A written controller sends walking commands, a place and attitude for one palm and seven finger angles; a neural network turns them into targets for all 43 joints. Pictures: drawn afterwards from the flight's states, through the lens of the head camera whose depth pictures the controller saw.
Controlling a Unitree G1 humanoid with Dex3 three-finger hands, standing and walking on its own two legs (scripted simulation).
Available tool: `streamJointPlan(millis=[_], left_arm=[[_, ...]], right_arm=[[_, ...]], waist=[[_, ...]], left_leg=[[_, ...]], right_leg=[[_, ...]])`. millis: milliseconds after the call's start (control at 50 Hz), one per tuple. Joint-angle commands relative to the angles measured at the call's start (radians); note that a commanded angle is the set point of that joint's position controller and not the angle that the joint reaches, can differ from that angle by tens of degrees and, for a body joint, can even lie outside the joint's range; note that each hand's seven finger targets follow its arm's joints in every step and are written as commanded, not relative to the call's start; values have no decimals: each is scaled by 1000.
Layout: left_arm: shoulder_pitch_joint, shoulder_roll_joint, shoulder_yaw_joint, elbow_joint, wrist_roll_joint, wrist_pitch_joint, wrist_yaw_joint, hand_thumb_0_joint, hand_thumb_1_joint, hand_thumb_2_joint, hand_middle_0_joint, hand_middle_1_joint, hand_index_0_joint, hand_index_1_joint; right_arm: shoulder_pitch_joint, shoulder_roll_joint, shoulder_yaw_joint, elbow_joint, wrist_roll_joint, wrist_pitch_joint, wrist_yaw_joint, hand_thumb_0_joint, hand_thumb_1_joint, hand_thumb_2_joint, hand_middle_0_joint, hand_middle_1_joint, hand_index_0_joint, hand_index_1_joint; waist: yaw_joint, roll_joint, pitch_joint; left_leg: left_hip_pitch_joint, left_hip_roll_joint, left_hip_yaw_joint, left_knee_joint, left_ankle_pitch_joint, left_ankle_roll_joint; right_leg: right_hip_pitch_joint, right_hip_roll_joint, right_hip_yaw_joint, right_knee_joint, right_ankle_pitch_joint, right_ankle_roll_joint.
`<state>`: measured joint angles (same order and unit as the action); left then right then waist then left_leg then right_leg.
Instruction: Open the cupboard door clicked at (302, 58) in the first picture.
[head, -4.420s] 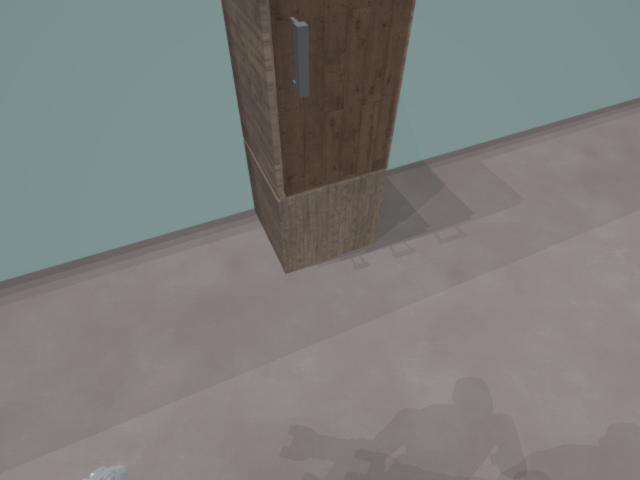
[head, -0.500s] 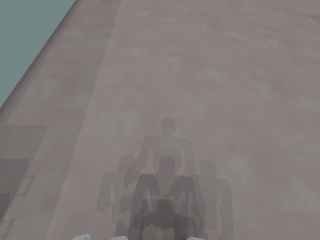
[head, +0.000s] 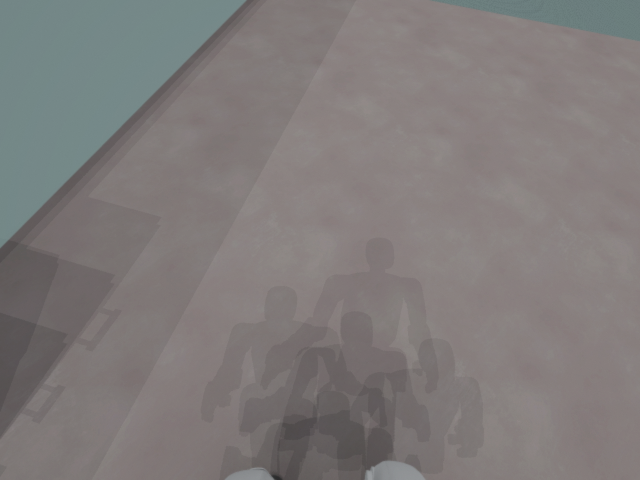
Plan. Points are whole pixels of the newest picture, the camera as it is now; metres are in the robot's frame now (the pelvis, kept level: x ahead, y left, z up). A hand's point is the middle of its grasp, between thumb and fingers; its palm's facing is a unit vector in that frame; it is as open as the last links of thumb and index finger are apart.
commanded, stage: turn to face it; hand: left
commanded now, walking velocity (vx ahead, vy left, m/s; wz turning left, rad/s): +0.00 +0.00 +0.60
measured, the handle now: out of the picture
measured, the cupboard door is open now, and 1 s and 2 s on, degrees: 0 0 0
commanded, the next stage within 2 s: none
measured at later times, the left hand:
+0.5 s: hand out of the picture +0.01 +0.14 -0.14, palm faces +0.32 -0.91 -0.27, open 7.4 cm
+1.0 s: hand out of the picture -0.05 +0.19 -0.15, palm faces +0.60 -0.75 -0.27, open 7.4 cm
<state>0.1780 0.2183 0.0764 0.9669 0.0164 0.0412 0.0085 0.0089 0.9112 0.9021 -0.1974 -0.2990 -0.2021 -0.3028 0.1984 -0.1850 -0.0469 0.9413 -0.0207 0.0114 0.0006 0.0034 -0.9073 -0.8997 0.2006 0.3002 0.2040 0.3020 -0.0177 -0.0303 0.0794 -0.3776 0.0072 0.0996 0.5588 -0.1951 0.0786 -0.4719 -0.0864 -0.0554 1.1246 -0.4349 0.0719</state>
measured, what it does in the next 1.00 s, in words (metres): steps on the spot, turning left: right foot, then left foot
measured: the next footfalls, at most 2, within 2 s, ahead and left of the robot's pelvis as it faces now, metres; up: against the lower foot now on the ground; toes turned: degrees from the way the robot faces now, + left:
right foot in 0.30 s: +0.06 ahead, -0.18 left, +0.00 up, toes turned +9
left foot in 0.68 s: -0.02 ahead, +0.07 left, +0.00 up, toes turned +33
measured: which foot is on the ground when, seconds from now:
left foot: down 0.00-0.28, up 0.30-0.66, down 0.68-1.00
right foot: up 0.00-0.28, down 0.30-0.68, up 0.70-1.00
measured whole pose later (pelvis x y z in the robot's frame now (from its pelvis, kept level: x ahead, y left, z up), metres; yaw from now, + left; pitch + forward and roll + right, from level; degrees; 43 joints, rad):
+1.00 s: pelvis -0.01 -0.05 +0.01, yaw +36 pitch +0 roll +0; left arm 0.16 0.26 0.07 0.87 0.01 0.05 0.01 0.01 0.91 0.90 -0.20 -0.30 -0.20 -0.30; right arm 0.16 -0.22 -0.06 0.90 -0.02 0.05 0.02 0.00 -0.90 -0.90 0.20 0.30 0.21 0.30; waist -0.01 0.00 0.08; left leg -0.27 -0.03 -0.06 0.50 -0.23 0.02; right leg -0.42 -0.08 -0.02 0.88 -0.42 0.09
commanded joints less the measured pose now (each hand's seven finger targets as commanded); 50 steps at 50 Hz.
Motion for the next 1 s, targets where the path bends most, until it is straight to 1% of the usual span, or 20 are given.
streamJointPlan(millis=[0,120,220,240,260,280,340,380,500,560,600,640,660,680,700,720,760,800,880,980], left_arm=[[15,60,20,-90,0,-15,7,0,900,900,-200,-300,-200,-300],[-13,63,20,-134,-3,-13,11,0,900,900,-200,-300,-200,-300],[99,83,22,-129,-10,-23,17,0,900,900,-200,-300,-200,-300],[153,114,29,-123,-7,-29,21,0,900,900,-200,-300,-200,-300],[170,212,47,-137,13,-40,29,0,900,900,-200,-300,-200,-300],[99,268,43,-166,13,-34,29,0,900,900,-200,-300,-200,-300],[-44,162,16,-192,7,-49,27,0,900,900,-200,-300,-200,-300],[-31,142,10,-188,11,-55,28,0,900,900,-200,-300,-200,-300],[129,204,20,-130,15,-45,23,0,900,900,-200,-300,-200,-300],[141,223,29,-117,16,-38,20,0,900,900,-200,-300,-200,-300],[122,234,35,-116,14,-34,19,0,900,900,-200,-300,-200,-300],[105,219,38,-122,-2,-30,12,0,900,900,-200,-300,-200,-300],[91,158,27,-164,-8,-29,3,0,900,900,-200,-300,-200,-300],[34,126,9,-203,0,-25,5,0,900,900,-200,-300,-200,-300],[-32,137,12,-195,3,-10,18,0,900,900,-200,-300,-200,-300],[-46,132,18,-187,-2,-11,15,0,900,900,-200,-300,-200,-300],[-2,134,24,-151,-2,-11,2,0,900,900,-200,-300,-200,-300],[25,127,23,-140,-1,-7,-2,0,900,900,-200,-300,-200,-300],[-4,118,18,-159,-2,-5,3,0,900,900,-200,-300,-200,-300],[15,107,12,-182,-9,-18,8,0,900,900,-200,-300,-200,-300]], right_arm=[[44,-201,-59,-59,-1,-16,-13,0,-900,-900,200,300,200,300],[26,-225,-80,-69,-5,4,-4,0,-900,-900,200,300,200,300],[-41,-228,-93,-104,-3,19,5,0,-900,-900,200,300,200,300],[-60,-205,-91,-118,4,23,9,0,-900,-900,200,300,200,300],[-54,-134,-82,-140,13,28,15,0,-900,-900,200,300,200,300],[-62,-124,-79,-163,-1,24,15,0,-900,-900,200,300,200,300],[-43,-153,-82,-114,-8,40,28,0,-900,-900,200,300,200,300],[-24,-130,-72,-101,-2,40,34,0,-900,-900,200,300,200,300],[-153,-115,-45,-134,5,41,35,0,-900,-900,200,300,200,300],[-169,-119,-37,-142,11,32,34,0,-900,-900,200,300,200,300],[-124,-131,-38,-132,10,25,30,0,-900,-900,200,300,200,300],[-19,-202,-56,-106,3,9,27,0,-900,-900,200,300,200,300],[46,-324,-87,-104,-2,1,22,0,-900,-900,200,300,200,300],[121,-370,-98,-78,11,8,18,0,-900,-900,200,300,200,300],[133,-336,-91,-57,12,5,4,0,-900,-900,200,300,200,300],[74,-311,-84,-74,6,5,-7,0,-900,-900,200,300,200,300],[-49,-257,-65,-107,3,2,-8,0,-900,-900,200,300,200,300],[-72,-251,-62,-118,2,0,-5,0,-900,-900,200,300,200,300],[-46,-258,-70,-110,-1,5,-2,0,-900,-900,200,300,200,300],[-61,-260,-80,-117,-6,14,1,0,-900,-900,200,300,200,300]], waist=[[-10,129,-181],[-20,186,-150],[31,183,-163],[60,121,-163],[72,-145,-141],[60,-272,-85],[-15,-137,-4],[-16,-131,-25],[71,-170,-77],[85,-220,-105],[61,-216,-131],[-7,-81,-199],[-47,247,-244],[-76,321,-246],[-91,282,-222],[-66,270,-165],[-5,209,-121],[7,193,-117],[-7,161,-102],[6,204,-125]], left_leg=[[208,246,-340,-251,185,92],[163,225,-416,-248,82,95],[33,152,-442,-190,49,43],[-75,102,-407,-118,-44,-3],[-274,-32,-257,134,-226,-89],[-316,-73,-146,383,-347,-123],[-251,12,-151,651,-199,-127],[-228,21,-109,624,-180,-147],[-140,13,-23,353,-246,-155],[-67,4,11,204,-262,-137],[11,-2,32,74,-198,-126],[292,39,-16,-164,79,-90],[524,305,-350,-181,443,23],[519,432,-440,-151,756,137],[433,393,-423,-154,690,134],[362,342,-385,-162,590,125],[255,248,-289,-181,443,74],[214,213,-271,-201,362,66],[201,216,-344,-224,238,85],[155,193,-426,-168,285,83]], right_leg=[[-41,-7,39,-88,22,15],[18,27,40,-245,-6,11],[272,70,12,-572,106,-13],[398,24,43,-735,151,-32],[485,-229,321,-921,-1,-119],[339,-426,452,-959,7,-206],[201,-273,198,-865,245,-178],[264,-236,82,-800,461,-169],[412,-268,5,-722,702,-178],[448,-280,-15,-676,768,-174],[445,-280,-51,-618,769,-149],[290,-246,-125,-397,654,-69],[-28,-111,-154,-158,118,10],[-149,-63,-70,-21,-236,27],[-145,-68,11,35,-193,23],[-153,-68,31,61,-132,24],[-93,-59,33,40,-8,26],[-49,-39,29,-21,27,29],[-23,-8,32,-148,25,29],[120,47,24,-383,20,13]])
